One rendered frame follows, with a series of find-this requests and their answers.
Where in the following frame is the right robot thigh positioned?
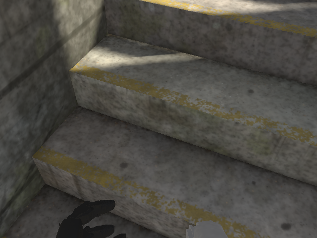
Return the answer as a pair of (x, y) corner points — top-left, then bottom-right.
(185, 220), (229, 238)

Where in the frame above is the robot left hand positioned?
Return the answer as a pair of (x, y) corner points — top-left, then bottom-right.
(55, 199), (127, 238)

